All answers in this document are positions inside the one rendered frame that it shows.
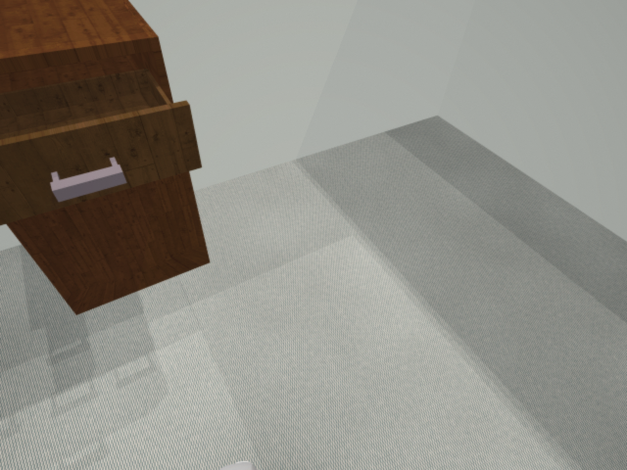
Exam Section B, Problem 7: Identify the handle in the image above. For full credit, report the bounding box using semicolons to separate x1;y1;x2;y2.
50;157;127;202

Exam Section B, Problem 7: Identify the cabinet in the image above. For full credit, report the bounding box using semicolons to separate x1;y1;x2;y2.
0;0;210;315

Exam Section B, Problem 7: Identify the drawer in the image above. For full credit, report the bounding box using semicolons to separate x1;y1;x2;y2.
0;69;202;225

